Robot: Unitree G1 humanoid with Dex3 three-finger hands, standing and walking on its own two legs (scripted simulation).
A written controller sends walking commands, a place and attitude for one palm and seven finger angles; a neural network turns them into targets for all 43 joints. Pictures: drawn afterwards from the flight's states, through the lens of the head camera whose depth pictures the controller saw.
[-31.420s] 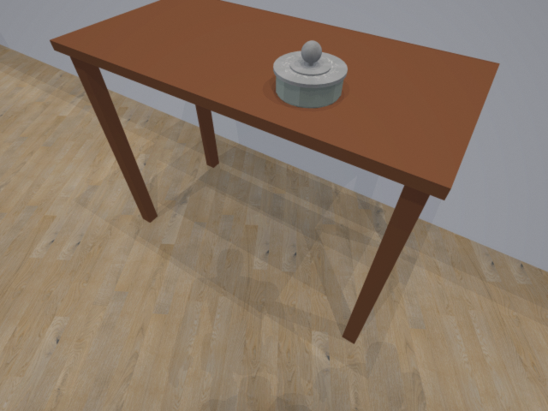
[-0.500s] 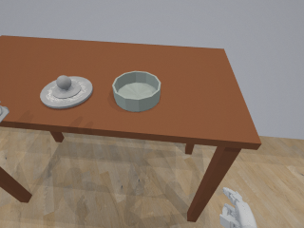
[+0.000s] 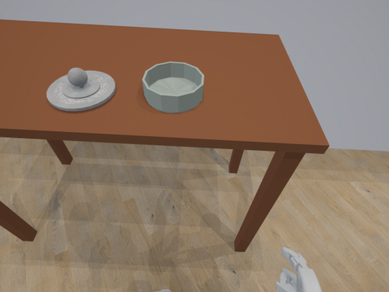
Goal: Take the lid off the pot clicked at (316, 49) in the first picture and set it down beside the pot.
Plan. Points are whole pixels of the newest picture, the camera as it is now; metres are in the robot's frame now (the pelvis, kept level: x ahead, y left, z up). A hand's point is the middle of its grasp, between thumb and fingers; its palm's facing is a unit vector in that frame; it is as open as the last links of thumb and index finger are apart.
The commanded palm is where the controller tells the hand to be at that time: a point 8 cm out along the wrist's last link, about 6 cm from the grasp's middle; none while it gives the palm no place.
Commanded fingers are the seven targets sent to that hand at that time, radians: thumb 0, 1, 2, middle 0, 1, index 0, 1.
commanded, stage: step back with the hand held close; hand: left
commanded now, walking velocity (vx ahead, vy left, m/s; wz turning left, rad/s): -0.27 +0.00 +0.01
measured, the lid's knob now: (77, 77) +0.57 +0.33 +0.13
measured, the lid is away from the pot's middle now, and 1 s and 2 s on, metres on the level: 0.24 0.24 0.24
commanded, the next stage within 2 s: stop stepping back and stand still in 0.46 s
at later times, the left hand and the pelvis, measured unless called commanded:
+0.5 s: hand out of the picture +0.10 +0.24 +0.30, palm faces +0.49 -0.81 -0.32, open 7.4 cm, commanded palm +0.04 +0.29 +0.30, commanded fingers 0.00 0.90 0.90 -0.20 -0.30 -0.20 -0.30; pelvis -0.10 +0.02 +0.00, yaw -3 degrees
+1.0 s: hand out of the picture -0.02 +0.27 +0.34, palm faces +0.55 -0.77 -0.33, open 7.4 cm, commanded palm -0.05 +0.32 +0.30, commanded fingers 0.00 0.90 0.90 -0.20 -0.30 -0.20 -0.30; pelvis -0.20 +0.05 +0.01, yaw -2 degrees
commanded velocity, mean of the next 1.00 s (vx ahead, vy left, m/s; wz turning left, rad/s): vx -0.09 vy -0.02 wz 0.02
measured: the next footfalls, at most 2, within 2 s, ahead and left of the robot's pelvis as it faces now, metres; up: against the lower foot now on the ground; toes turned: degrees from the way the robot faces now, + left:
right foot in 0.48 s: -0.11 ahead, -0.12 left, +0.00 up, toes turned -6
left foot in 0.64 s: -0.01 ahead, +0.14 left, +0.00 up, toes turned -4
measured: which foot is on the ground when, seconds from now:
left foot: down 0.00-0.48, up 0.50-0.62, down 0.64-0.82, up 0.84-1.00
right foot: down 0.00-0.22, up 0.24-0.46, down 0.48-0.64, up 0.66-0.80, down 0.82-1.00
